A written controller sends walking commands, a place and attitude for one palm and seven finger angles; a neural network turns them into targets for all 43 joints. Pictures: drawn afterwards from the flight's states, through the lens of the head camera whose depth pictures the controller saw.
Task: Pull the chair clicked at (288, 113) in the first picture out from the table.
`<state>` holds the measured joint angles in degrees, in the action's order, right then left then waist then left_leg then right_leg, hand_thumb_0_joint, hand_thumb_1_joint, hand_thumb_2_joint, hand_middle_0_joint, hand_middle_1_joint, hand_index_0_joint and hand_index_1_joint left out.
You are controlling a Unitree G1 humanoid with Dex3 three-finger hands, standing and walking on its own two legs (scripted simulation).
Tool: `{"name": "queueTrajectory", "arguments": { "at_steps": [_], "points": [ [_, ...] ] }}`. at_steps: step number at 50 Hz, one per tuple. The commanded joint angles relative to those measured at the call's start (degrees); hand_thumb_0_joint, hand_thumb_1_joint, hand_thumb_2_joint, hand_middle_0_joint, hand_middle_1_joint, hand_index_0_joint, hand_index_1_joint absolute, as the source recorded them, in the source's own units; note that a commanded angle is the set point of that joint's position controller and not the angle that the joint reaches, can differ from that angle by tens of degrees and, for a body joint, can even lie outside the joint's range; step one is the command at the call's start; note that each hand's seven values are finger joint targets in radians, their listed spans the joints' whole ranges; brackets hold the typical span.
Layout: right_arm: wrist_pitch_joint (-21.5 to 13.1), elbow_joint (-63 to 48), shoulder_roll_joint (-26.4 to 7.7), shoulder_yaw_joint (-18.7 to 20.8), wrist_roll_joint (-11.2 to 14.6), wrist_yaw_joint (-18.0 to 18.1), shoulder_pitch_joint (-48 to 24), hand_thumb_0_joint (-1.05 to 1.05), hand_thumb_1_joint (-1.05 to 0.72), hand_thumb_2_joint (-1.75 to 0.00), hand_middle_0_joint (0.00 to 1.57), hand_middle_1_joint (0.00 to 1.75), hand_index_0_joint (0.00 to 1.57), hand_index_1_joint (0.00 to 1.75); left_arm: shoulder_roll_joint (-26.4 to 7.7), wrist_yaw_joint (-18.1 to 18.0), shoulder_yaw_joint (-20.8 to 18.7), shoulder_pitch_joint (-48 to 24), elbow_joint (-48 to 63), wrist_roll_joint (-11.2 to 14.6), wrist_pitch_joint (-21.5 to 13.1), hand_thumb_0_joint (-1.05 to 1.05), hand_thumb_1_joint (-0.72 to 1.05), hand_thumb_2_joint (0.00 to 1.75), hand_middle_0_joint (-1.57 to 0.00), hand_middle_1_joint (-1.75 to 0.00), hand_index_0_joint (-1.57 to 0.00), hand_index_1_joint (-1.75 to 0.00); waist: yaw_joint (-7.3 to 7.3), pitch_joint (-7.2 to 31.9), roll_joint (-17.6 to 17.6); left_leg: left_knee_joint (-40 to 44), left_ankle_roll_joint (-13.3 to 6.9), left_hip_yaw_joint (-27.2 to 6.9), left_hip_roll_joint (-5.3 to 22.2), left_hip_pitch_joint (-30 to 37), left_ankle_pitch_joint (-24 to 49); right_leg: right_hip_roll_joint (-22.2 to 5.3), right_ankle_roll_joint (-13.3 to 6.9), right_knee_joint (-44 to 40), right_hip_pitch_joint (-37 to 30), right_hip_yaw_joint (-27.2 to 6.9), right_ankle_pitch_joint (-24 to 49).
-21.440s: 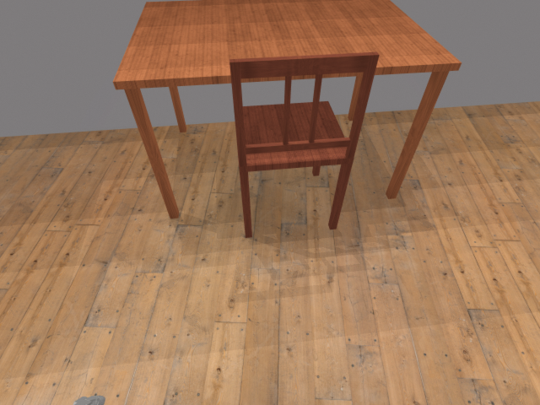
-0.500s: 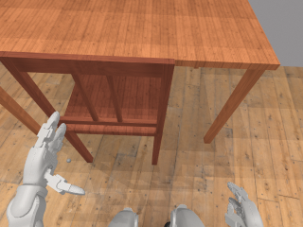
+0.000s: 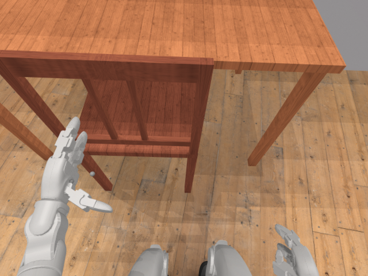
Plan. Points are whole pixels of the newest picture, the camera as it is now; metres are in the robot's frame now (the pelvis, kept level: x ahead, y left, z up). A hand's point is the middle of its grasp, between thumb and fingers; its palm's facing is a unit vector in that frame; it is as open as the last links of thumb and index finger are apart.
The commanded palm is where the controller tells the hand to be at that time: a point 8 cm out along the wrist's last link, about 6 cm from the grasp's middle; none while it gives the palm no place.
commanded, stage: aim the fingers beside a spindle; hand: left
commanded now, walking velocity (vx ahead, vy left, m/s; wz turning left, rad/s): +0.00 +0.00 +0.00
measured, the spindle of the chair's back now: (102, 112) +0.50 +0.23 -0.02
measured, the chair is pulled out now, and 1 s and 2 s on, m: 0.00 0.00 0.00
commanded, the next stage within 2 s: push the fingers through the gap in 1.00 s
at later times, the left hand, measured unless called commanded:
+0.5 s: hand (96, 159) +0.35 +0.21 +0.01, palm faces +0.01 -1.00 -0.05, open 16.9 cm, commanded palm +0.33 +0.26 +0.01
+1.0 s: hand (99, 164) +0.34 +0.20 +0.01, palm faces +0.00 -1.00 -0.05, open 16.9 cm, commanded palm +0.32 +0.25 +0.01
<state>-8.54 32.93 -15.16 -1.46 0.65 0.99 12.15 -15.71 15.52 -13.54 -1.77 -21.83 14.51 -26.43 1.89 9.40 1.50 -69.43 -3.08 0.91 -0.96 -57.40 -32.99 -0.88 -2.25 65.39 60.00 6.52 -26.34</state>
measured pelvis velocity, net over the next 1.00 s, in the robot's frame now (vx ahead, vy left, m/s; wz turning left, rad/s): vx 0.00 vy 0.01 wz -0.01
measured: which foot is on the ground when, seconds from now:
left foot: down 0.00-1.00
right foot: down 0.00-1.00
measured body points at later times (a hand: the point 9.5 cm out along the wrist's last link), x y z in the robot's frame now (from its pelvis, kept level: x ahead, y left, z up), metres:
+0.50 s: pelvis +0.00 +0.00 -0.01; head +0.12 +0.01 +0.42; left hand +0.35 +0.26 +0.01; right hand +0.14 -0.26 -0.12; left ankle +0.00 +0.08 -0.64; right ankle +0.05 -0.10 -0.64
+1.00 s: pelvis +0.00 +0.01 -0.01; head +0.11 +0.02 +0.43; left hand +0.34 +0.25 +0.01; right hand +0.15 -0.25 -0.11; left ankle +0.00 +0.08 -0.64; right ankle +0.05 -0.10 -0.64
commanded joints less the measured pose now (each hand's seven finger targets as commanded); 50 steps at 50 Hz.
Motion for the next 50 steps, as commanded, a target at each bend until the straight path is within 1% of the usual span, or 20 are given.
{"name": "queueTrajectory", "arguments": {
  "at_steps": [1,4,7,11,12,14,18,21,24,27,28,31,36,38,39,41,45,46,48,50],
  "points": [
    [-2.3,-6.5,-8.7,3.7,0.2,0.8,1.0,0.00,-0.90,-0.90,0.20,0.30,0.20,0.30,-10.9,-0.2,-5.2,-12.8,8.4,0.7,-3.8,0.00,-0.50,0.30,-0.06,-0.08,-0.06,-0.08,0.66,18.6,1.1,10.3,2.4,-4.4,0.9,6.6,18.2,0.7,0.6,-6.5,-16.3,-5.0,10.0],
    [-2.2,-6.5,-8.6,3.6,0.1,0.7,1.2,0.00,-0.90,-0.90,0.20,0.30,0.20,0.30,-10.3,0.0,-4.4,-14.5,8.2,0.5,-3.9,0.00,-0.50,0.30,-0.06,-0.08,-0.06,-0.08,0.45,21.0,3.3,9.9,2.5,-4.4,0.9,8.1,20.1,0.6,0.4,-5.9,-16.2,-5.1,11.3],
    [-1.8,-6.4,-8.8,3.8,0.2,0.6,1.6,0.00,-0.90,-0.90,0.20,0.30,0.20,0.30,-11.1,0.0,-5.4,-14.3,6.6,0.6,-3.9,0.00,-0.50,0.30,-0.06,-0.08,-0.06,-0.08,0.31,21.2,1.1,9.5,2.4,-4.2,0.9,6.8,20.3,0.6,0.6,-5.7,-17.1,-5.2,12.2],
    [-1.3,-6.1,-8.9,3.8,0.1,0.4,1.8,0.00,-0.90,-0.90,0.20,0.30,0.20,0.30,-11.3,-0.1,-5.6,-16.5,5.0,0.5,-4.2,0.00,-0.50,0.30,-0.06,-0.08,-0.06,-0.08,0.64,21.4,1.1,8.9,2.4,-4.3,0.9,6.2,20.6,0.6,0.6,-5.1,-16.0,-5.3,12.5],
    [-1.2,-6.1,-8.8,3.8,0.0,0.3,1.7,0.00,-0.90,-0.90,0.20,0.30,0.20,0.30,-11.0,0.0,-5.3,-16.8,5.3,0.5,-4.3,0.00,-0.50,0.30,-0.06,-0.08,-0.06,-0.08,0.43,21.8,2.8,8.8,2.4,-4.0,0.8,6.5,20.7,0.5,0.5,-5.1,-16.0,-5.4,12.6],
    [-0.9,-5.9,-9.0,3.9,0.0,0.2,2.2,0.00,-0.90,-0.90,0.20,0.30,0.20,0.30,-12.4,-0.1,-6.8,-16.3,3.9,0.3,-4.4,0.00,-0.50,0.30,-0.06,-0.08,-0.06,-0.08,0.36,22.2,1.3,8.6,2.6,-4.3,1.0,6.5,22.2,0.7,0.5,-4.5,-15.9,-5.1,13.4],
    [-0.5,-5.2,-9.1,3.8,0.0,0.4,2.3,0.00,-0.90,-0.90,0.20,0.30,0.20,0.30,-12.7,0.0,-6.4,-21.4,2.5,0.1,-5.1,0.00,-0.50,0.30,-0.06,-0.08,-0.06,-0.08,1.53,21.6,1.5,7.6,2.1,-4.0,1.0,4.8,19.8,0.7,0.6,-4.3,-14.7,-5.6,12.3],
    [-0.4,-5.2,-9.2,3.8,-0.1,0.4,2.5,0.00,-0.90,-0.90,0.20,0.30,0.20,0.30,-13.4,0.3,-7.0,-22.3,1.9,0.1,-5.8,0.00,-0.50,0.30,-0.06,-0.08,-0.06,-0.08,0.94,22.7,1.8,7.7,2.3,-4.2,0.9,5.1,19.3,0.7,0.5,-4.2,-14.8,-5.7,11.5],
    [-0.2,-5.6,-9.1,3.9,0.0,0.1,2.6,0.00,-0.90,-0.90,0.20,0.30,0.20,0.30,-12.3,0.7,-5.7,-20.4,3.6,0.3,-5.4,0.00,-0.50,0.30,-0.06,-0.08,-0.06,-0.08,0.66,24.8,4.4,8.2,2.8,-4.6,1.1,8.4,23.5,0.6,0.5,-4.0,-15.0,-5.2,13.6],
    [0.3,-5.6,-9.2,3.9,0.1,0.1,2.6,0.00,-0.90,-0.90,0.20,0.30,0.20,0.30,-11.9,0.4,-5.7,-20.0,2.4,0.5,-4.6,0.00,-0.50,0.30,-0.06,-0.08,-0.06,-0.08,1.46,23.3,0.8,8.0,2.3,-4.3,1.1,6.0,21.3,0.7,0.9,-4.6,-15.2,-5.3,12.9],
    [0.4,-5.6,-9.3,3.9,0.1,0.2,2.7,0.00,-0.90,-0.90,0.20,0.30,0.20,0.30,-13.2,0.2,-7.2,-19.4,1.6,0.5,-4.6,0.00,-0.50,0.30,-0.06,-0.08,-0.06,-0.08,1.04,22.8,0.5,8.0,2.2,-4.2,1.1,5.3,21.0,0.8,0.7,-4.5,-15.5,-5.3,13.0],
    [0.6,-5.9,-8.9,3.7,0.1,0.0,2.1,0.00,-0.90,-0.90,0.20,0.30,0.20,0.30,-12.3,-0.1,-6.2,-19.9,2.8,0.4,-4.9,0.00,-0.50,0.30,-0.06,-0.08,-0.06,-0.08,0.95,22.3,2.9,8.6,2.4,-4.3,1.0,5.9,20.3,0.7,0.6,-4.6,-14.8,-5.2,12.0],
    [0.6,-5.6,-9.1,3.7,0.1,0.1,2.5,0.00,-0.90,-0.90,0.20,0.30,0.20,0.30,-13.1,0.0,-6.8,-20.2,2.7,0.2,-5.6,0.00,-0.50,0.30,-0.06,-0.08,-0.06,-0.08,1.01,21.9,2.1,8.6,2.6,-4.6,1.2,6.3,20.3,0.8,0.5,-4.6,-14.4,-5.1,11.5],
    [0.3,-5.7,-9.0,3.9,0.1,0.2,2.2,0.00,-0.90,-0.90,0.20,0.30,0.20,0.30,-10.4,0.3,-3.8,-22.0,4.8,0.2,-5.9,0.00,-0.50,0.30,-0.06,-0.08,-0.06,-0.08,1.87,22.6,3.7,8.5,2.7,-4.9,1.4,8.5,21.6,0.8,0.5,-4.4,-12.8,-4.8,11.5],
    [0.2,-5.6,-9.0,4.0,0.0,0.2,2.5,0.00,-0.90,-0.90,0.20,0.30,0.20,0.30,-10.6,0.2,-4.0,-20.4,5.1,0.2,-5.9,0.00,-0.50,0.30,-0.06,-0.08,-0.06,-0.08,1.22,23.3,4.4,8.8,3.1,-5.2,1.4,9.8,23.2,0.8,0.5,-4.5,-13.0,-4.6,11.9],
    [0.1,-5.7,-9.0,4.1,0.0,0.0,2.5,0.00,-0.90,-0.90,0.20,0.30,0.20,0.30,-8.7,0.1,-2.3,-19.0,6.4,0.4,-5.5,0.00,-0.50,0.30,-0.06,-0.08,-0.06,-0.08,1.42,24.3,4.6,8.7,3.6,-5.5,1.6,11.7,25.8,0.7,0.6,-4.4,-12.4,-4.2,12.9],
    [0.8,-5.7,-9.2,4.2,0.0,-0.2,2.4,0.00,-0.90,-0.90,0.20,0.30,0.20,0.30,-11.2,-1.3,-5.2,-16.3,4.1,-0.4,-4.8,0.00,-0.50,0.30,-0.06,-0.08,-0.06,-0.08,0.59,22.1,1.8,8.8,3.7,-5.5,1.6,8.9,24.2,0.7,0.6,-4.0,-12.6,-4.1,12.2],
    [0.9,-5.9,-8.9,4.0,0.1,-0.2,1.9,0.00,-0.90,-0.90,0.20,0.30,0.20,0.30,-9.9,-1.5,-4.0,-17.1,3.7,-0.5,-4.7,0.00,-0.50,0.30,-0.06,-0.08,-0.06,-0.08,1.04,20.7,1.6,8.9,3.4,-5.1,1.3,7.7,22.1,0.8,0.6,-4.3,-12.5,-4.2,11.6],
    [1.0,-6.2,-8.9,3.9,0.0,-0.1,1.8,0.00,-0.90,-0.90,0.20,0.30,0.20,0.30,-12.2,-2.3,-6.0,-18.1,4.9,-0.8,-5.2,0.00,-0.50,0.30,-0.06,-0.08,-0.06,-0.08,0.41,21.3,1.7,8.8,3.0,-4.8,1.1,6.4,20.6,0.8,0.4,-4.1,-14.0,-4.7,11.3],
    [1.0,-6.5,-8.6,3.8,-0.1,-0.1,1.4,0.00,-0.90,-0.90,0.20,0.30,0.20,0.30,-11.3,-2.4,-5.1,-18.7,5.9,-0.8,-5.7,0.00,-0.50,0.30,-0.06,-0.08,-0.06,-0.08,0.47,21.7,3.1,8.9,3.2,-4.7,1.0,7.3,20.8,0.7,0.4,-4.3,-13.8,-4.8,11.2]
  ]
}}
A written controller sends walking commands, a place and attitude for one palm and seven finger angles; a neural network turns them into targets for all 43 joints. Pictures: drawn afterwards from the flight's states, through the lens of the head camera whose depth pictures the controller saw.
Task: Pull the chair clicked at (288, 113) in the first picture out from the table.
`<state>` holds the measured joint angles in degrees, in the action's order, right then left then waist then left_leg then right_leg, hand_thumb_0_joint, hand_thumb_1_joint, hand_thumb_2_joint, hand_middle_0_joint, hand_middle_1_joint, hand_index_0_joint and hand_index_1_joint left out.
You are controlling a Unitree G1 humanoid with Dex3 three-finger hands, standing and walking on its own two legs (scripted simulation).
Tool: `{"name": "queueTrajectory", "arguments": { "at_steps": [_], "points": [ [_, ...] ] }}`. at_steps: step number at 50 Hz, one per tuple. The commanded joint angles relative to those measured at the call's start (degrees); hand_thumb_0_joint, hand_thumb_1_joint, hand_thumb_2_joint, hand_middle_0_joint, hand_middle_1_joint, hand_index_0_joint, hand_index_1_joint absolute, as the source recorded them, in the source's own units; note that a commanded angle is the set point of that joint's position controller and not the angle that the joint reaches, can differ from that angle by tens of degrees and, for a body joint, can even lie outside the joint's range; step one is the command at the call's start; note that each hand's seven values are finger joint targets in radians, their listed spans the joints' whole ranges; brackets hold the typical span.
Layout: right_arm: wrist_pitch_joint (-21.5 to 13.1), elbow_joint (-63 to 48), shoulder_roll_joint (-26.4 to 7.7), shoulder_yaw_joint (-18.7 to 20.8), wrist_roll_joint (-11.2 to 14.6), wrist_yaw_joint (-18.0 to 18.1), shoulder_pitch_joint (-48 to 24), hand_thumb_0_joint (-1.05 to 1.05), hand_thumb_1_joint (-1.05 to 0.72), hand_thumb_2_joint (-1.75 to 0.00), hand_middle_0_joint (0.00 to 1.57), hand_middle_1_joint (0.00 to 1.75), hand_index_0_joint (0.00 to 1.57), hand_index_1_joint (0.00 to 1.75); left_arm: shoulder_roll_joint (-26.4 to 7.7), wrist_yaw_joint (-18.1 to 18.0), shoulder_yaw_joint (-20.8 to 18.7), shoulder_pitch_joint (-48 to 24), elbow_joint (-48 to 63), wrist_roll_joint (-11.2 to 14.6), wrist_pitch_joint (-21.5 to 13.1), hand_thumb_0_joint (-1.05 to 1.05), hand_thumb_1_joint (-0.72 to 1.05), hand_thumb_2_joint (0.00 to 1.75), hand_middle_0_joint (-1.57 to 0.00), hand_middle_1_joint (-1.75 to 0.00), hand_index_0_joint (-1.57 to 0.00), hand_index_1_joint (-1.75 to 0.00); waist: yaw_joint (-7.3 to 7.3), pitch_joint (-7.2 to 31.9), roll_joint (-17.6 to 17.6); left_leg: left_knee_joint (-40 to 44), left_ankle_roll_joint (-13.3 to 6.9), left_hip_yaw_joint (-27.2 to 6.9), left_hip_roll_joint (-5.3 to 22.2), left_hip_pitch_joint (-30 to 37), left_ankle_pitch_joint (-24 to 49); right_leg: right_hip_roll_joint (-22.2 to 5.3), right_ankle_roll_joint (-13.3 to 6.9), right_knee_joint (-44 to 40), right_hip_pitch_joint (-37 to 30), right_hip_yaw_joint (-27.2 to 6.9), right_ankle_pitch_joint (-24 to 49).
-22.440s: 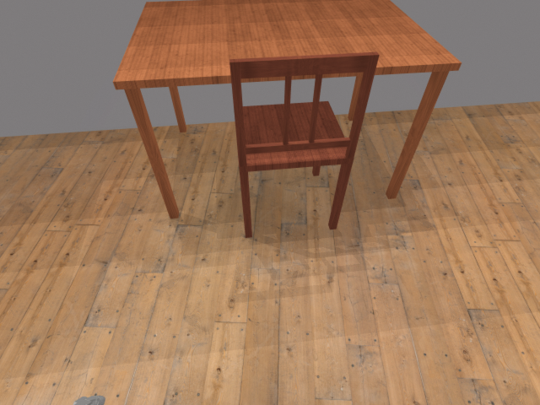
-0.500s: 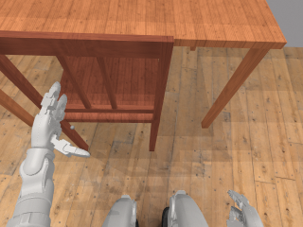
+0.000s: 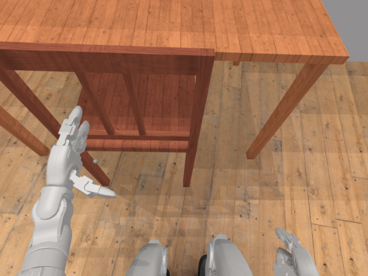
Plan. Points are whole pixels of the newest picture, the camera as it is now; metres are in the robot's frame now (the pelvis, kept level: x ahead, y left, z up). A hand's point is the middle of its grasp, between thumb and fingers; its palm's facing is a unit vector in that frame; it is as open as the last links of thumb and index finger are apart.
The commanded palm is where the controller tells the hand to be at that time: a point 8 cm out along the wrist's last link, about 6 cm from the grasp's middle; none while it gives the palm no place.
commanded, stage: push the fingers through the gap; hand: left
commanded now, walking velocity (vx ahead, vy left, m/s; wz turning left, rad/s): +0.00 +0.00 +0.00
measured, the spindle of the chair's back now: (98, 106) +0.50 +0.23 -0.01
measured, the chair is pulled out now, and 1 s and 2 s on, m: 0.00 0.00 0.00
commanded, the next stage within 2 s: hook a spindle and tug to test in 1.70 s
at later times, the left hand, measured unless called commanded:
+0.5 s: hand (100, 143) +0.38 +0.20 +0.02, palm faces +0.01 -1.00 -0.06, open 16.9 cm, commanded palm +0.36 +0.25 +0.02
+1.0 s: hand (102, 124) +0.43 +0.20 +0.02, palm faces +0.03 -1.00 -0.06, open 16.9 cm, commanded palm +0.41 +0.25 +0.02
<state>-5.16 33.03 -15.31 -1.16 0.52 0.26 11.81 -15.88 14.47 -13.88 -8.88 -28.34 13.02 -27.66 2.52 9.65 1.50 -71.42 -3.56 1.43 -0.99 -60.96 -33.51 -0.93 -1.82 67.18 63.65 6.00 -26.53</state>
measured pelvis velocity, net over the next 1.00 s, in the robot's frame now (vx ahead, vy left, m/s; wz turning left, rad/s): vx -0.01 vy -0.01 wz -0.01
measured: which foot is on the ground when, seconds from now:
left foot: down 0.00-1.00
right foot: down 0.00-1.00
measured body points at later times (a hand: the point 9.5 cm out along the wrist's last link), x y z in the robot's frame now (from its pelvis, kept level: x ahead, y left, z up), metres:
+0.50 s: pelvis +0.00 -0.01 +0.00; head +0.12 +0.00 +0.43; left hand +0.38 +0.25 +0.03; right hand +0.13 -0.26 -0.11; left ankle +0.00 +0.08 -0.63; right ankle +0.05 -0.11 -0.63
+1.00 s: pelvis -0.01 -0.01 -0.01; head +0.13 +0.01 +0.42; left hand +0.42 +0.25 +0.02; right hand +0.08 -0.27 -0.12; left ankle +0.00 +0.08 -0.63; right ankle +0.05 -0.11 -0.63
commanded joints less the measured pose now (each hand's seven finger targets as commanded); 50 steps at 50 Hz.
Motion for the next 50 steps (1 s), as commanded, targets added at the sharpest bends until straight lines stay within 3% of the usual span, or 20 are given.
{"name": "queueTrajectory", "arguments": {
  "at_steps": [1,3,6,8,12,14,18,20,23,24,25,29,30,33,38,40,44,45,46,50],
  "points": [
    [-2.4,-6.5,-8.4,3.6,0.1,0.6,1.9,0.00,-0.90,-0.90,0.20,0.30,0.20,0.30,-10.2,-1.3,-3.9,-12.2,12.8,0.7,-4.7,0.00,-0.50,0.30,-0.06,-0.08,-0.06,-0.08,0.33,22.2,2.2,10.8,3.6,-5.4,1.1,11.5,21.4,0.8,0.1,-6.2,-17.5,-4.2,11.6],
    [-2.5,-6.7,-8.4,3.6,0.0,0.7,2.0,0.00,-0.90,-0.90,0.20,0.30,0.20,0.30,-11.0,-1.1,-4.7,-10.1,13.0,0.8,-4.8,0.00,-0.50,0.30,-0.06,-0.08,-0.06,-0.08,-0.15,23.0,2.7,10.6,3.5,-5.3,1.1,11.7,22.7,0.9,0.0,-6.0,-18.2,-4.4,12.5],
    [-2.4,-6.0,-8.6,3.4,0.2,0.8,1.7,0.00,-0.90,-0.90,0.20,0.30,0.20,0.30,-9.7,-0.3,-2.8,-13.6,11.1,0.9,-4.4,0.00,-0.50,0.30,-0.06,-0.08,-0.06,-0.08,1.26,20.0,2.4,10.5,3.4,-5.4,1.1,10.4,19.7,0.9,0.2,-6.5,-16.0,-4.4,10.4],
    [-2.4,-5.3,-8.9,3.3,0.2,1.3,2.2,0.00,-0.90,-0.90,0.20,0.30,0.20,0.30,-11.1,-0.1,-3.7,-17.1,9.1,0.7,-4.1,0.00,-0.50,0.30,-0.06,-0.08,-0.06,-0.08,1.87,20.0,0.8,9.9,2.9,-5.3,1.1,8.9,17.7,0.9,0.2,-6.5,-16.0,-4.6,9.4],
    [-2.6,-5.1,-9.1,3.2,0.2,1.6,2.4,0.00,-0.90,-0.90,0.20,0.30,0.20,0.30,-11.5,0.3,-3.5,-20.5,8.0,0.4,-4.1,0.00,-0.50,0.30,-0.06,-0.08,-0.06,-0.08,1.17,22.2,3.8,10.2,3.3,-5.7,1.0,11.0,18.6,0.7,-0.1,-6.2,-15.3,-4.5,9.1],
    [-2.6,-4.5,-9.1,3.3,0.1,1.6,3.0,0.00,-0.90,-0.90,0.20,0.30,0.20,0.30,-10.7,0.2,-2.5,-23.0,7.0,0.2,-4.0,0.00,-0.50,0.30,-0.06,-0.08,-0.06,-0.08,2.06,23.4,3.4,9.7,3.4,-5.9,1.2,12.3,20.7,0.7,0.1,-6.1,-14.8,-4.4,10.5],
    [-2.0,-4.6,-9.2,3.4,0.0,1.2,4.0,0.00,-0.90,-0.90,0.20,0.30,0.20,0.30,-13.5,-0.3,-5.6,-21.2,4.1,0.0,-3.2,0.00,-0.50,0.30,-0.06,-0.08,-0.06,-0.08,0.70,25.1,3.4,9.6,3.3,-5.2,1.0,11.7,23.9,0.7,0.0,-5.9,-17.6,-4.6,13.8],
    [-1.4,-4.5,-9.1,3.2,0.1,1.0,4.1,0.00,-0.90,-0.90,0.20,0.30,0.20,0.30,-14.2,-0.5,-6.3,-21.5,2.1,-0.2,-2.8,0.00,-0.50,0.30,-0.06,-0.08,-0.06,-0.08,0.84,23.6,1.7,9.9,3.2,-4.9,1.0,9.7,22.3,0.7,0.1,-6.1,-18.6,-4.7,13.7],
    [-1.0,-4.9,-9.0,3.1,0.0,0.8,4.4,0.00,-0.90,-0.90,0.20,0.30,0.20,0.30,-14.9,-1.0,-7.1,-22.4,1.2,-0.5,-3.2,0.00,-0.50,0.30,-0.06,-0.08,-0.06,-0.08,0.66,23.9,1.8,9.9,2.8,-4.5,0.8,8.5,21.3,0.8,0.0,-6.2,-19.5,-5.1,13.6],
    [-0.9,-4.6,-8.9,3.0,0.1,0.8,4.5,0.00,-0.90,-0.90,0.20,0.30,0.20,0.30,-13.7,-0.9,-6.0,-24.1,0.8,-0.5,-3.3,0.00,-0.50,0.30,-0.06,-0.08,-0.06,-0.08,1.47,23.1,2.1,9.8,2.7,-4.3,0.8,8.4,21.3,0.8,0.1,-6.4,-18.9,-5.3,13.9],
    [-0.7,-4.2,-9.2,3.2,0.0,0.9,4.8,0.00,-0.90,-0.90,0.20,0.30,0.20,0.30,-15.7,-1.1,-7.5,-26.2,1.0,-0.5,-3.8,0.00,-0.50,0.30,-0.06,-0.08,-0.06,-0.08,1.58,23.4,0.8,9.6,2.7,-4.5,0.9,7.8,20.6,0.8,0.2,-6.3,-19.2,-5.4,13.5],
    [-0.7,-3.3,-9.2,3.2,-0.1,1.0,5.5,0.00,-0.90,-0.90,0.20,0.30,0.20,0.30,-14.6,-0.7,-5.9,-30.2,-1.3,-1.0,-4.9,0.00,-0.50,0.30,-0.06,-0.08,-0.06,-0.08,2.75,23.5,2.4,9.3,2.5,-4.4,0.9,8.7,19.4,0.8,0.3,-6.7,-17.5,-5.5,12.0],
    [-0.6,-2.9,-9.5,3.2,-0.2,1.1,5.7,0.00,-0.90,-0.90,0.20,0.30,0.20,0.30,-16.6,-0.6,-7.5,-31.5,-2.1,-1.1,-5.2,0.00,-0.50,0.30,-0.06,-0.08,-0.06,-0.08,2.65,23.4,2.2,9.1,2.5,-4.3,0.9,7.9,18.5,0.8,0.2,-6.8,-17.7,-5.8,11.4],
    [-0.6,-2.6,-9.6,3.2,-0.3,1.1,6.3,0.00,-0.90,-0.90,0.20,0.30,0.20,0.30,-16.9,0.2,-7.4,-33.3,-3.6,-1.2,-5.5,0.00,-0.50,0.30,-0.06,-0.08,-0.06,-0.08,2.65,24.9,4.1,9.0,2.5,-4.5,0.9,9.2,20.1,0.8,0.0,-6.5,-17.6,-5.7,12.4],
    [0.2,-2.4,-9.9,3.1,-0.3,0.9,7.1,0.00,-0.90,-0.90,0.20,0.30,0.20,0.30,-17.0,0.8,-7.7,-34.2,-8.2,-1.1,-4.7,0.00,-0.50,0.30,-0.06,-0.08,-0.06,-0.08,2.98,24.3,2.9,9.0,2.4,-4.7,0.9,8.3,20.5,0.9,0.1,-6.4,-17.1,-5.4,12.7],
    [0.7,-2.3,-10.3,3.1,-0.3,0.9,7.6,0.00,-0.90,-0.90,0.20,0.30,0.20,0.30,-19.6,0.7,-9.7,-35.2,-9.5,-1.4,-4.7,0.00,-0.50,0.30,-0.06,-0.08,-0.06,-0.08,2.74,24.4,2.6,9.0,2.5,-4.7,1.0,7.7,20.2,0.9,0.2,-6.3,-17.2,-5.5,12.5],
    [1.1,-2.3,-10.0,3.1,-0.6,0.5,8.2,0.00,-0.90,-0.90,0.20,0.30,0.20,0.30,-18.1,0.2,-8.1,-38.8,-8.9,-2.0,-5.5,0.00,-0.50,0.30,-0.06,-0.08,-0.06,-0.08,3.37,26.3,4.5,8.8,2.7,-5.1,1.1,10.3,22.6,1.0,0.2,-5.9,-16.2,-5.2,13.6],
    [1.4,-2.0,-10.3,3.2,-0.6,0.6,8.6,0.00,-0.90,-0.90,0.20,0.30,0.20,0.30,-20.3,-0.1,-10.2,-38.3,-10.3,-2.1,-5.6,0.00,-0.50,0.30,-0.06,-0.08,-0.06,-0.08,3.26,25.9,2.8,8.7,2.7,-5.1,1.3,9.6,22.3,1.1,0.2,-6.0,-16.4,-5.2,13.7],
    [1.6,-2.1,-10.2,3.0,-0.6,0.5,8.5,0.00,-0.90,-0.90,0.20,0.30,0.20,0.30,-19.5,0.0,-9.4,-38.8,-11.5,-2.2,-5.5,0.00,-0.50,0.30,-0.06,-0.08,-0.06,-0.08,3.62,25.0,3.0,8.6,2.4,-4.7,1.0,8.3,21.1,1.1,0.3,-6.2,-16.6,-5.5,13.2],
    [2.1,-1.8,-10.4,2.9,-0.8,0.6,9.0,0.00,-0.90,-0.90,0.20,0.30,0.20,0.30,-21.4,0.1,-10.4,-42.2,-12.6,-2.9,-6.1,0.00,-0.50,0.30,-0.06,-0.08,-0.06,-0.08,3.80,25.9,3.9,8.3,2.4,-4.8,1.1,8.5,21.6,1.1,0.2,-5.9,-16.6,-5.6,13.6]
  ]
}}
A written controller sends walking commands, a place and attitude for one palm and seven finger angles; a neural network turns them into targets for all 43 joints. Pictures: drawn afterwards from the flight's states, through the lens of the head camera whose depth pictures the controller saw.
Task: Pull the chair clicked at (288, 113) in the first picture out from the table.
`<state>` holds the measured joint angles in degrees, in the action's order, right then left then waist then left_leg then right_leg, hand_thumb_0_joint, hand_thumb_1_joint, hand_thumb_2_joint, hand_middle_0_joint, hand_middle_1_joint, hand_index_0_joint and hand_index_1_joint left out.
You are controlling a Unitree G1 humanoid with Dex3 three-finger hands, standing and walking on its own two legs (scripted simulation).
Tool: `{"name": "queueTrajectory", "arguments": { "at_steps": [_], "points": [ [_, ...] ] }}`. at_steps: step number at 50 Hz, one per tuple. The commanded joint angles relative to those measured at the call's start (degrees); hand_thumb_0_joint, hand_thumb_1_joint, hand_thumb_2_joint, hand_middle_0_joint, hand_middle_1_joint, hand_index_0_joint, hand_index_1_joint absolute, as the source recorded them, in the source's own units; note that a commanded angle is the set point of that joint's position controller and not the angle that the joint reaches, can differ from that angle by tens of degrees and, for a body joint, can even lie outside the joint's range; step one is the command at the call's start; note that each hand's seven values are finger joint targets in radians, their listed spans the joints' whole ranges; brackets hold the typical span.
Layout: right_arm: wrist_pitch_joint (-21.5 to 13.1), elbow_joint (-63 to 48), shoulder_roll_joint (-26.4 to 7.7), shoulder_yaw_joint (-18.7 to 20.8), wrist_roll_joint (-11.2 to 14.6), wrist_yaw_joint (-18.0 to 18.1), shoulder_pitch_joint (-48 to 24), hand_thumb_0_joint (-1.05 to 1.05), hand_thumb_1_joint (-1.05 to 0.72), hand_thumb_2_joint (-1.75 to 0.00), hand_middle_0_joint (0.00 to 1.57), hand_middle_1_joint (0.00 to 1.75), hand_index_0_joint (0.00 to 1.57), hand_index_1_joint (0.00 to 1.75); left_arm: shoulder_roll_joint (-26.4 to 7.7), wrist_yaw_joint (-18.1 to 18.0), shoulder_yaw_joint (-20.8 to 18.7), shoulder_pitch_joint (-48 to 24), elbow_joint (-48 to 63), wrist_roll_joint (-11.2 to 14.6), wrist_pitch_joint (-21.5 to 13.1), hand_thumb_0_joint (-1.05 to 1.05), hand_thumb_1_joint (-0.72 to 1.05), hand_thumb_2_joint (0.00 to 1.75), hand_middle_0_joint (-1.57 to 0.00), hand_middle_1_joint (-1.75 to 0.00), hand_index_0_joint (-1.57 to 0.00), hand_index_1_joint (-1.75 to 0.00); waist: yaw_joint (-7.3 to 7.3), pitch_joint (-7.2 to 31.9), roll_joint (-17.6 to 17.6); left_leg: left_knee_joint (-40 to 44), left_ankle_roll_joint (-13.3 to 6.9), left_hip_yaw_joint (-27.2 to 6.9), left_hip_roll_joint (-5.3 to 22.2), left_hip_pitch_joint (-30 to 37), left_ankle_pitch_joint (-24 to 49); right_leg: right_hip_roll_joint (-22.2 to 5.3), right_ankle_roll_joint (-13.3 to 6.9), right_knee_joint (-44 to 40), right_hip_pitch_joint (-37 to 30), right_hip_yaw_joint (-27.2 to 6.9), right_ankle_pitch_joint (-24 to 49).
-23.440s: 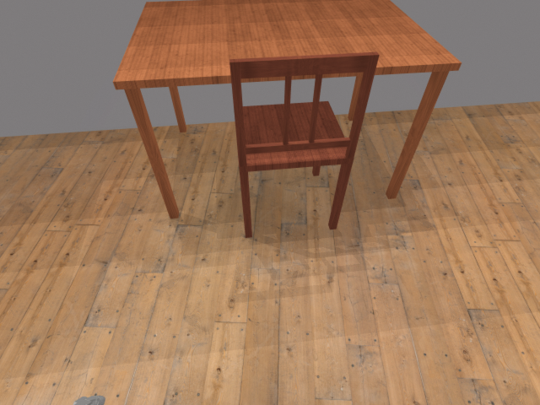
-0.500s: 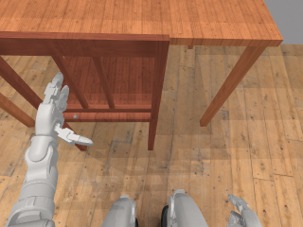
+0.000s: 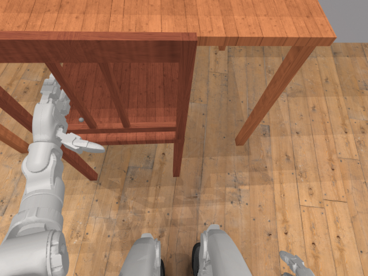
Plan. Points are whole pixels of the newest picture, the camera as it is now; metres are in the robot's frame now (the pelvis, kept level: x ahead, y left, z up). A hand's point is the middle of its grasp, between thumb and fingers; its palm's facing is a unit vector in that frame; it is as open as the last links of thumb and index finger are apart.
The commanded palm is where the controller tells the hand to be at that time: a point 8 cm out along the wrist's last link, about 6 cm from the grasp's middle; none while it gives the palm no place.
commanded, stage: push the fingers through the gap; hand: left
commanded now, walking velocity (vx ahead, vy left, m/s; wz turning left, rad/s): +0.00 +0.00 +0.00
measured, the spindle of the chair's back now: (76, 100) +0.50 +0.24 +0.00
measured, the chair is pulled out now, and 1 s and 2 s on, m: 0.00 0.00 0.01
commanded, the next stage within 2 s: hook a spindle and tug to test in 0.70 s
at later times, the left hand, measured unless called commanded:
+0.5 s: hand (81, 105) +0.47 +0.22 +0.02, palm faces +0.03 -1.00 -0.04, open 16.9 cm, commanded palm +0.44 +0.26 +0.02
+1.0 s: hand (82, 107) +0.47 +0.22 +0.02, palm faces +0.04 -1.00 -0.04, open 16.5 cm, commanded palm +0.45 +0.25 +0.02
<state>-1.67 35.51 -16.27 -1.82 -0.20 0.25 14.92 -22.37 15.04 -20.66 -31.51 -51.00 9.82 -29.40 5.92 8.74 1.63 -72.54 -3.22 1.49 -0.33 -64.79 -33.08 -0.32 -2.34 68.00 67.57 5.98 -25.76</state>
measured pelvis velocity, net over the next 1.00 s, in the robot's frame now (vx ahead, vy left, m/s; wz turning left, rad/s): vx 0.00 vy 0.01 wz -0.01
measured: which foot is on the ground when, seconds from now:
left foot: down 0.00-1.00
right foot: down 0.00-1.00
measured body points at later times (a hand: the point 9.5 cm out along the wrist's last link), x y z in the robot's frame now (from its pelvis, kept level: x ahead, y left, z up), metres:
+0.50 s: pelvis +0.00 +0.01 +0.00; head +0.16 +0.03 +0.42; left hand +0.46 +0.27 +0.03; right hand +0.06 -0.26 -0.12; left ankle +0.00 +0.08 -0.62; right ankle +0.06 -0.10 -0.62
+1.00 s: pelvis +0.00 +0.01 +0.00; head +0.16 +0.03 +0.42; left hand +0.46 +0.27 +0.03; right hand +0.08 -0.26 -0.12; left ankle +0.00 +0.08 -0.62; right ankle +0.06 -0.10 -0.62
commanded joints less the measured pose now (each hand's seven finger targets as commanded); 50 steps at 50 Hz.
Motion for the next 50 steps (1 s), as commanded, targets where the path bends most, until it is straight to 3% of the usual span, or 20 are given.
{"name": "queueTrajectory", "arguments": {
  "at_steps": [1,3,8,12,13,15,18,20,21,27,28,30,33,38,40,43,45,47,48,50],
  "points": [
    [-1.2,-4.2,-9.4,3.5,-0.1,0.5,6.1,0.00,-0.90,-0.90,0.20,0.30,0.20,0.30,-14.5,-0.4,-3.5,-19.5,9.1,0.3,-4.2,0.00,-0.50,0.30,-0.06,-0.08,-0.06,-0.08,0.41,26.9,3.9,9.4,2.0,-4.9,0.4,12.2,20.6,0.6,0.7,-6.7,-20.2,-5.5,12.3],
    [-1.0,-4.0,-9.4,3.4,-0.2,0.5,6.4,0.00,-0.90,-0.90,0.20,0.30,0.20,0.30,-13.7,0.0,-2.1,-22.9,8.2,0.1,-4.5,0.00,-0.50,0.30,-0.06,-0.08,-0.06,-0.08,1.58,26.1,4.0,9.2,1.9,-5.2,0.5,12.4,20.3,0.6,0.7,-6.7,-18.6,-5.3,11.6],
    [-0.1,-3.5,-10.0,3.3,-0.4,0.6,7.3,0.00,-0.90,-0.90,0.20,0.30,0.20,0.30,-16.6,0.4,-3.9,-26.6,5.3,-0.3,-4.6,0.00,-0.50,0.30,-0.06,-0.08,-0.06,-0.08,2.15,27.1,4.3,8.5,2.0,-5.8,0.6,13.0,21.4,0.7,0.7,-6.3,-17.6,-5.1,11.9],
    [0.8,-3.4,-10.1,3.4,-0.7,0.3,8.1,0.00,-0.90,-0.90,0.20,0.30,0.20,0.30,-17.9,0.7,-4.7,-26.9,5.7,-0.7,-4.5,0.00,-0.50,0.30,-0.06,-0.08,-0.06,-0.08,1.48,30.7,7.4,8.1,2.8,-6.4,0.9,16.6,26.4,0.8,0.6,-5.6,-17.1,-4.6,14.3],
    [1.0,-3.5,-10.0,3.3,-0.7,0.2,8.3,0.00,-0.90,-0.90,0.20,0.30,0.20,0.30,-16.5,0.8,-3.6,-26.7,4.3,-0.5,-4.2,0.00,-0.50,0.30,-0.06,-0.08,-0.06,-0.08,2.06,29.9,6.5,8.1,2.6,-6.5,0.9,16.3,26.6,1.0,0.6,-5.7,-16.7,-4.5,14.3],
    [1.6,-3.3,-10.3,3.2,-0.6,0.1,8.5,0.00,-0.90,-0.90,0.20,0.30,0.20,0.30,-17.6,0.7,-4.4,-27.5,2.2,-0.8,-3.6,0.00,-0.50,0.30,-0.06,-0.08,-0.06,-0.08,2.47,27.6,5.1,8.2,2.4,-6.6,1.0,14.2,24.8,0.9,0.7,-5.8,-16.1,-4.4,13.1],
    [2.0,-4.1,-10.2,3.2,-0.7,-0.1,8.7,0.00,-0.90,-0.90,0.20,0.30,0.20,0.30,-17.0,0.7,-4.2,-27.4,3.7,-0.7,-3.6,0.00,-0.50,0.30,-0.06,-0.08,-0.06,-0.08,1.90,29.4,6.9,8.6,2.6,-6.7,1.0,15.9,26.1,1.0,0.5,-5.7,-16.6,-4.3,13.7],
    [2.5,-4.4,-10.3,3.4,-0.6,-0.3,9.1,0.00,-0.90,-0.90,0.20,0.30,0.20,0.30,-19.0,0.4,-5.9,-25.0,5.1,-0.7,-3.9,0.00,-0.50,0.30,-0.06,-0.08,-0.06,-0.08,1.17,31.3,5.7,8.6,2.8,-6.9,1.2,17.0,28.5,1.1,0.6,-5.7,-18.0,-4.3,15.4],
    [2.7,-4.4,-9.9,3.4,-0.6,-0.4,8.8,0.00,-0.90,-0.90,0.20,0.30,0.20,0.30,-17.0,0.4,-4.3,-25.1,5.4,-0.8,-3.7,0.00,-0.50,0.30,-0.06,-0.08,-0.06,-0.08,1.56,30.4,7.0,8.8,3.0,-6.8,1.3,17.4,28.5,1.2,0.7,-5.9,-17.1,-4.2,15.0],
    [3.2,-4.1,-10.0,3.4,-0.6,-0.5,8.8,0.00,-0.90,-0.90,0.20,0.30,0.20,0.30,-17.5,-0.2,-5.0,-25.0,6.0,-0.7,-3.7,0.00,-0.50,0.30,-0.06,-0.08,-0.06,-0.08,1.90,27.7,4.9,9.3,2.8,-6.9,1.4,16.0,26.7,1.2,0.8,-6.4,-17.3,-4.1,14.1],
    [3.1,-4.3,-9.8,3.4,-0.6,-0.5,8.7,0.00,-0.90,-0.90,0.20,0.30,0.20,0.30,-16.3,-0.2,-4.0,-25.8,6.8,-0.7,-4.0,0.00,-0.50,0.30,-0.06,-0.08,-0.06,-0.08,2.05,27.8,7.0,9.4,2.9,-7.0,1.4,17.2,27.5,1.3,0.7,-6.3,-16.1,-4.1,13.8],
    [3.1,-4.1,-9.9,3.6,-0.7,-0.4,8.8,0.00,-0.90,-0.90,0.20,0.30,0.20,0.30,-17.2,-0.4,-4.7,-25.6,7.8,-0.7,-4.5,0.00,-0.50,0.30,-0.06,-0.08,-0.06,-0.08,1.80,29.3,7.6,9.1,3.3,-7.0,1.5,18.9,29.0,1.2,0.7,-6.4,-16.0,-4.1,14.3],
    [2.9,-3.8,-9.7,3.7,-0.8,-0.5,8.7,0.00,-0.90,-0.90,0.20,0.30,0.20,0.30,-14.7,-0.3,-2.4,-26.1,9.2,-0.5,-5.0,0.00,-0.50,0.30,-0.06,-0.08,-0.06,-0.08,2.08,29.9,8.8,9.2,4.1,-7.9,1.9,21.9,31.7,1.3,0.6,-6.3,-14.3,-3.5,14.0],
    [3.1,-3.3,-9.8,3.8,-0.6,-0.5,8.7,0.00,-0.90,-0.90,0.20,0.30,0.20,0.30,-13.1,-0.5,-1.5,-25.1,6.2,-0.5,-3.9,0.00,-0.50,0.30,-0.06,-0.08,-0.06,-0.08,2.36,27.4,7.2,9.6,4.2,-8.1,1.8,20.9,31.0,1.3,0.6,-6.6,-13.5,-3.1,13.3],
    [3.4,-3.5,-9.8,3.7,-0.6,-0.5,8.6,0.00,-0.90,-0.90,0.20,0.30,0.20,0.30,-14.8,-0.9,-3.1,-23.9,5.6,-0.7,-3.8,0.00,-0.50,0.30,-0.06,-0.08,-0.06,-0.08,1.85,28.0,6.3,9.3,4.0,-7.5,1.6,19.5,30.1,1.2,0.7,-6.5,-14.9,-3.5,13.9],
    [3.3,-3.8,-9.5,3.4,-0.7,-0.5,8.1,0.00,-0.90,-0.90,0.20,0.30,0.20,0.30,-13.6,-1.4,-1.8,-26.5,5.6,-1.0,-4.3,0.00,-0.50,0.30,-0.11,-0.24,-0.11,-0.24,2.42,26.1,6.5,9.6,3.7,-7.5,1.4,17.9,27.4,1.2,0.6,-6.4,-14.5,-3.4,12.7],
    [3.4,-3.7,-9.7,3.5,-0.8,-0.3,8.2,0.00,-0.90,-0.90,0.20,0.30,0.20,0.30,-16.4,-1.8,-3.8,-27.4,5.3,-1.6,-5.0,0.00,-0.50,0.30,-0.15,-0.35,-0.15,-0.35,2.15,27.6,5.8,9.0,3.6,-7.2,1.3,17.3,26.9,1.2,0.6,-6.1,-15.5,-3.8,13.1],
    [3.3,-3.9,-9.4,3.4,-0.9,-0.4,8.0,0.00,-0.90,-0.90,0.20,0.30,0.20,0.30,-15.6,-1.6,-3.3,-27.0,5.6,-1.6,-5.4,0.00,-0.50,0.30,-0.18,-0.46,-0.18,-0.46,1.84,28.5,6.6,8.9,3.4,-6.8,1.1,17.2,26.4,1.2,0.6,-6.2,-16.4,-4.1,13.3],
    [3.2,-4.1,-9.4,3.4,-0.9,-0.4,8.0,0.00,-0.90,-0.90,0.20,0.30,0.20,0.30,-14.6,-1.5,-2.3,-27.6,5.5,-1.6,-5.4,0.00,-0.50,0.30,-0.20,-0.52,-0.20,-0.52,2.47,28.5,6.9,8.9,3.4,-6.9,1.1,17.7,26.8,1.2,0.5,-6.1,-15.8,-4.0,13.5],
    [3.4,-3.8,-9.5,3.3,-0.8,-0.4,8.0,0.00,-0.90,-0.90,0.20,0.30,0.20,0.30,-15.6,-1.2,-2.9,-27.3,4.7,-1.7,-5.3,0.00,-0.50,0.30,-0.24,-0.63,-0.24,-0.63,2.16,28.8,7.2,8.7,3.3,-6.8,1.1,17.2,26.7,1.2,0.6,-6.1,-16.2,-4.2,13.7]
  ]
}}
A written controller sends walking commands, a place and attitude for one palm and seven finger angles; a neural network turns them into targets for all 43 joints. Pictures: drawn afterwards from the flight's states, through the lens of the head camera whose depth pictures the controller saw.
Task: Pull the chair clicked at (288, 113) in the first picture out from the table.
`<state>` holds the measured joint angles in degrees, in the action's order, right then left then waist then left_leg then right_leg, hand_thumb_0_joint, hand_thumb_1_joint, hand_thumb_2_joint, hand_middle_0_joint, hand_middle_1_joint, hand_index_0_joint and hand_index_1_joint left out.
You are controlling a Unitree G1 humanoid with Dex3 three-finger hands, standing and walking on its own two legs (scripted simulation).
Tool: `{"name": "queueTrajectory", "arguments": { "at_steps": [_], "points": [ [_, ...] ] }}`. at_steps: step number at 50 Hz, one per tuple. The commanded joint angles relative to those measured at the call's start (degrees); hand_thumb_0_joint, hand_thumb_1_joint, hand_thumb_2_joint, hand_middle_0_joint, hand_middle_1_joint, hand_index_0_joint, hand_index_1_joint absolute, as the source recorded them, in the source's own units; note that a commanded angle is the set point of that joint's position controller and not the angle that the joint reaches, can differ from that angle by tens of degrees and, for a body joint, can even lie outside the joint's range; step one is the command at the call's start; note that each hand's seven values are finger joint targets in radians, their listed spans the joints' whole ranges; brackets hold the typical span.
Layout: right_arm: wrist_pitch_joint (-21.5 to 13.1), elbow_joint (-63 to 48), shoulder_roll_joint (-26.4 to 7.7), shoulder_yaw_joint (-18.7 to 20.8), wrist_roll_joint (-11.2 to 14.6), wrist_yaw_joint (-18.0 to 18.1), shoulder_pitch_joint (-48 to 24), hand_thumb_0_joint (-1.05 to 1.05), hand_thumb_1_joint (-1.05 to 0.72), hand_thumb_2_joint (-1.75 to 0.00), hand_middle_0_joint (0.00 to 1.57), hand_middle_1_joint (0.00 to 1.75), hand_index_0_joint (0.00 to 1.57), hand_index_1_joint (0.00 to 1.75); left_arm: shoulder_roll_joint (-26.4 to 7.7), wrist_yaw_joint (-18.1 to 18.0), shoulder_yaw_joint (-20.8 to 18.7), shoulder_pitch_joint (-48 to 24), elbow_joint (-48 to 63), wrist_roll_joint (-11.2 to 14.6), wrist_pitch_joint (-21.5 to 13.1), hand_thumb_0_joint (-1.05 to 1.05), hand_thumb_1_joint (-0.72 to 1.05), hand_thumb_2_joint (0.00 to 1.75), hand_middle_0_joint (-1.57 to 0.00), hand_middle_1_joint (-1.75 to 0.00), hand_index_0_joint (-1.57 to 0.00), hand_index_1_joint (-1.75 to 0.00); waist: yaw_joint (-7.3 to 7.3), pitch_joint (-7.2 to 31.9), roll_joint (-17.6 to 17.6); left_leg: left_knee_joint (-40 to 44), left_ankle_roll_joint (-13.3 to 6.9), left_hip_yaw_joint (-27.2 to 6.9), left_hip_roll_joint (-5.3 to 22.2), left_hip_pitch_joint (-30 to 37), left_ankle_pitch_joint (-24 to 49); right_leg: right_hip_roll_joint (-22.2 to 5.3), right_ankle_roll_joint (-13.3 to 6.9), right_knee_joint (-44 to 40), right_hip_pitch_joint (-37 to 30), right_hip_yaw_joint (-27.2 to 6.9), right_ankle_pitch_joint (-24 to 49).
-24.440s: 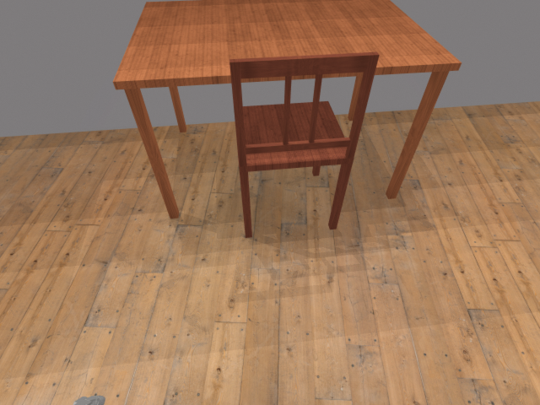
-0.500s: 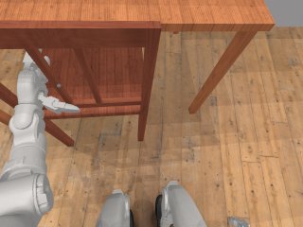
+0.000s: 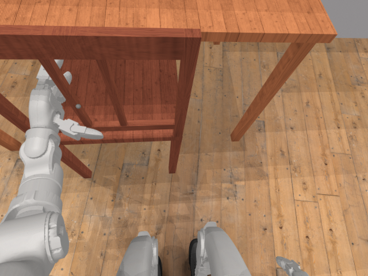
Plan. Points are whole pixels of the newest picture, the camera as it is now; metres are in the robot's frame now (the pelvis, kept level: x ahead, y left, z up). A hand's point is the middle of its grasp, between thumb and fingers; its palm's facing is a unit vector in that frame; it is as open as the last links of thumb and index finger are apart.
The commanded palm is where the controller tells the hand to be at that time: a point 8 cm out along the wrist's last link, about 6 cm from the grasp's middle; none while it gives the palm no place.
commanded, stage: hook a spindle and tug to test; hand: left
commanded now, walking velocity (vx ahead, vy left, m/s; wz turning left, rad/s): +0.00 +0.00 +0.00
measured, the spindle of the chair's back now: (71, 97) +0.50 +0.24 +0.00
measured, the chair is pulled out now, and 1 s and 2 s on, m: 0.00 0.01 0.06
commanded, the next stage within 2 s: step backward, pulling the chair out in 1.30 s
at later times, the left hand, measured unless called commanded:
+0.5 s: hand (77, 103) +0.47 +0.21 +0.02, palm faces +0.05 -1.00 -0.04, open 8.8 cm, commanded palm +0.44 +0.25 +0.02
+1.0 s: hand (80, 108) +0.46 +0.20 +0.02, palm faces +0.04 -1.00 -0.03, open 4.9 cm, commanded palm +0.42 +0.24 +0.02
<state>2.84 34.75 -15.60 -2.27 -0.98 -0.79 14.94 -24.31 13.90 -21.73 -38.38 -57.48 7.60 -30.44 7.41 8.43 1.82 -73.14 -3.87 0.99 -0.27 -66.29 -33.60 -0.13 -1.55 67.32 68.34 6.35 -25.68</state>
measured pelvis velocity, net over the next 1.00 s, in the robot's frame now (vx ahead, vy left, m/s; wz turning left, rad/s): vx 0.01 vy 0.01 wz -0.01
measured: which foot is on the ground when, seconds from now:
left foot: down 0.00-1.00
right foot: down 0.00-1.00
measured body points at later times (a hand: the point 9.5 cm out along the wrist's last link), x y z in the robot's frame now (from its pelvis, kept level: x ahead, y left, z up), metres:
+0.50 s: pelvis +0.00 +0.00 +0.00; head +0.16 +0.02 +0.42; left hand +0.46 +0.26 +0.03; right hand +0.06 -0.27 -0.12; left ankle +0.00 +0.07 -0.62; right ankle +0.05 -0.11 -0.62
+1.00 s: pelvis +0.01 +0.01 +0.01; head +0.16 +0.03 +0.43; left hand +0.45 +0.26 +0.03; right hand +0.09 -0.26 -0.11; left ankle +0.00 +0.07 -0.62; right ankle +0.05 -0.11 -0.62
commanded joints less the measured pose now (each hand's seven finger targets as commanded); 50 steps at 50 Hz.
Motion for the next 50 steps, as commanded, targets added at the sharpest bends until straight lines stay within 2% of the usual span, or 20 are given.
{"name": "queueTrajectory", "arguments": {
  "at_steps": [1,3,5,8,12,14,15,19,22,25,28,30,32,35,37,39,41,44,48,50],
  "points": [
    [-1.1,-2.9,-10.2,3.8,0.0,0.7,8.0,0.00,-0.90,-0.90,0.20,0.30,0.20,0.30,-13.6,0.0,-2.0,-20.6,10.5,0.7,-3.9,0.00,-0.50,0.30,-0.25,-0.68,-0.25,-0.68,1.00,28.3,5.8,9.2,3.7,-6.1,1.0,17.9,26.5,1.0,-0.1,-5.6,-17.2,-4.6,13.6],
    [-1.1,-3.1,-10.2,3.7,0.0,0.8,7.9,0.00,-0.90,-0.90,0.20,0.30,0.20,0.30,-12.8,0.3,-1.1,-22.0,11.1,0.9,-3.8,0.00,-0.50,0.30,-0.29,-0.79,-0.29,-0.79,1.31,28.6,7.1,9.3,3.7,-6.3,1.0,18.3,26.5,1.0,-0.2,-5.5,-16.6,-4.5,13.3],
    [-1.0,-3.1,-10.6,3.8,0.0,0.8,8.1,0.00,-0.90,-0.90,0.20,0.30,0.20,0.30,-15.4,0.4,-3.3,-20.6,11.4,1.1,-3.7,0.00,-0.50,0.30,-0.32,-0.90,-0.32,-0.90,0.42,30.2,6.3,9.3,3.9,-6.4,1.1,18.9,27.4,1.0,-0.2,-5.4,-17.6,-4.5,13.9],
    [-1.2,-3.1,-10.1,3.9,0.1,0.7,8.1,0.00,-0.90,-0.90,0.20,0.30,0.20,0.30,-12.3,0.5,-1.2,-20.4,11.9,1.5,-3.4,0.00,-0.33,0.37,-0.38,-1.07,-0.38,-1.07,1.07,29.9,6.6,9.1,3.7,-6.3,1.1,19.1,27.6,1.0,-0.1,-5.6,-17.0,-4.5,14.2],
    [-1.1,-3.0,-10.2,3.8,0.2,0.7,8.2,0.00,-0.90,-0.90,0.20,0.30,0.20,0.30,-12.4,0.2,-1.0,-20.0,10.4,1.0,-3.0,0.00,-0.11,0.47,-0.45,-1.29,-0.45,-1.29,1.20,27.9,4.5,9.5,3.1,-5.7,0.9,16.3,24.2,1.0,0.0,-6.3,-18.1,-4.9,13.0],
    [-1.2,-2.9,-10.2,3.8,0.1,0.6,8.4,0.00,-0.90,-0.90,0.20,0.30,0.20,0.30,-12.1,0.2,-0.4,-21.0,12.1,0.8,-3.5,0.00,0.00,0.52,-0.48,-1.40,-0.48,-1.40,0.95,29.5,7.8,9.7,3.6,-6.1,1.0,18.9,26.3,1.0,-0.2,-6.0,-17.1,-4.7,13.5],
    [-1.2,-2.7,-10.4,3.9,0.0,0.5,8.7,0.00,-0.90,-0.90,0.20,0.30,0.20,0.30,-13.3,0.1,-1.6,-20.4,11.9,0.8,-3.5,0.00,0.06,0.54,-0.50,-1.45,-0.50,-1.45,0.70,30.2,6.1,9.4,3.6,-6.1,1.0,18.7,26.7,1.1,-0.2,-5.8,-17.9,-4.7,13.9],
    [-1.1,-2.4,-10.2,3.7,0.1,0.7,8.7,0.00,-0.90,-0.90,0.20,0.30,0.20,0.30,-11.8,0.5,-0.2,-22.2,9.6,0.9,-3.4,0.00,0.28,0.64,-0.50,-1.45,-0.50,-1.45,2.20,27.3,4.9,9.2,2.7,-5.5,0.8,15.7,23.6,1.1,0.0,-6.4,-17.8,-5.1,13.3],
    [-1.0,-2.7,-10.4,3.7,0.0,0.7,8.7,0.00,-0.90,-0.90,0.20,0.30,0.20,0.30,-13.9,0.8,-1.9,-20.8,9.9,0.8,-3.4,0.00,0.45,0.71,-0.50,-1.45,-0.50,-1.45,0.86,29.0,6.3,9.3,3.1,-5.6,0.7,16.6,24.8,1.0,-0.3,-6.0,-18.4,-5.1,13.6],
    [-0.8,-2.8,-10.5,3.8,0.0,0.7,8.9,0.00,-0.90,-0.90,0.20,0.30,0.20,0.30,-14.4,1.0,-2.4,-20.3,10.3,1.1,-3.4,0.00,0.62,0.78,-0.50,-1.45,-0.50,-1.45,0.84,29.2,6.3,9.3,3.3,-6.0,1.0,17.5,27.1,1.1,-0.2,-5.7,-18.3,-4.7,14.8],
    [-0.8,-3.1,-10.1,3.9,0.1,0.4,8.9,0.00,-0.90,-0.90,0.20,0.30,0.20,0.30,-11.4,1.2,-0.1,-20.3,11.4,1.4,-3.1,0.00,0.79,0.85,-0.50,-1.45,-0.50,-1.45,1.24,29.6,7.6,9.4,3.6,-6.4,1.2,19.8,29.4,1.1,-0.3,-5.7,-17.0,-4.4,15.2],
    [-0.6,-2.8,-10.4,4.0,0.1,0.4,9.1,0.00,-0.90,-0.90,0.20,0.30,0.20,0.30,-13.1,0.9,-1.8,-19.1,10.2,1.4,-2.8,0.00,0.90,0.90,-0.50,-1.45,-0.50,-1.45,0.97,29.1,6.1,9.2,3.5,-6.0,1.2,18.7,28.4,1.2,-0.1,-5.9,-17.5,-4.6,15.1],
    [-0.5,-2.7,-10.2,3.9,0.0,0.4,9.0,0.00,-0.90,-0.90,0.20,0.30,0.20,0.30,-12.0,0.7,-0.7,-20.6,10.2,1.0,-2.8,0.00,0.90,0.90,-0.50,-1.45,-0.50,-1.45,1.50,28.2,5.9,9.3,3.4,-6.2,1.1,18.2,27.6,1.1,-0.1,-5.8,-16.8,-4.5,14.5],
    [-0.5,-3.2,-10.3,4.1,0.1,0.4,8.9,0.00,-0.90,-0.90,0.20,0.30,0.20,0.30,-12.7,0.7,-1.6,-17.6,11.6,1.2,-3.0,0.00,0.90,0.90,-0.50,-1.45,-0.50,-1.45,0.28,29.7,6.7,9.6,4.1,-6.5,1.3,20.3,30.2,1.1,-0.3,-5.5,-17.0,-4.1,15.0],
    [-0.5,-3.5,-9.9,4.3,0.1,0.1,8.7,0.00,-0.90,-0.90,0.20,0.30,0.20,0.30,-9.7,0.7,0.4,-16.5,13.4,1.6,-2.8,0.00,0.90,0.90,-0.50,-1.45,-0.50,-1.45,0.56,30.1,6.7,9.8,4.3,-6.7,1.5,22.0,32.1,1.2,-0.1,-6.0,-16.9,-3.9,15.7],
    [-0.6,-3.8,-10.2,4.4,0.2,0.0,8.7,0.00,-0.90,-0.90,0.20,0.30,0.20,0.30,-11.9,0.5,-1.6,-13.5,14.6,2.0,-2.6,0.00,0.90,0.90,-0.50,-1.45,-0.50,-1.45,-0.42,31.1,6.0,9.9,4.4,-6.6,1.6,22.0,33.9,1.3,-0.2,-5.8,-18.5,-4.0,17.0],
    [-0.6,-4.4,-9.6,4.4,0.4,-0.3,8.1,0.00,-0.90,-0.90,0.20,0.30,0.20,0.30,-9.1,0.5,1.0,-11.5,17.8,1.9,-2.6,0.00,0.90,0.90,-0.50,-1.45,-0.50,-1.45,-0.69,31.5,8.2,10.4,4.9,-6.8,1.9,24.1,36.8,1.2,-0.2,-6.0,-18.3,-3.9,17.6],
    [-0.8,-4.2,-9.5,4.6,0.5,-0.5,8.1,0.00,-0.90,-0.90,0.20,0.30,0.20,0.30,-7.3,-0.3,1.9,-9.6,18.4,2.3,-2.1,0.00,0.90,0.90,-0.50,-1.45,-0.50,-1.45,-0.42,29.0,7.0,10.8,5.2,-7.0,2.3,24.6,36.9,1.3,-0.1,-6.4,-16.8,-3.4,16.7],
    [-1.3,-4.3,-9.5,4.7,0.4,-0.4,7.9,0.00,-0.90,-0.90,0.20,0.30,0.20,0.30,-8.0,-1.4,1.3,-8.6,20.6,2.1,-2.5,0.00,0.90,0.90,-0.50,-1.45,-0.50,-1.45,-0.65,28.7,6.2,11.0,5.2,-6.7,2.0,23.2,36.0,1.2,-0.2,-6.1,-18.2,-3.7,17.4],
    [-1.4,-4.5,-9.3,4.9,0.6,-0.5,7.7,0.00,-0.90,-0.90,0.20,0.30,0.20,0.30,-7.6,-1.5,0.7,-4.4,20.5,2.3,-2.4,0.00,0.90,0.90,-0.50,-1.45,-0.50,-1.45,-1.44,28.5,5.0,11.2,5.4,-6.4,2.1,23.3,37.2,1.3,-0.1,-6.4,-19.2,-3.7,18.0]
  ]
}}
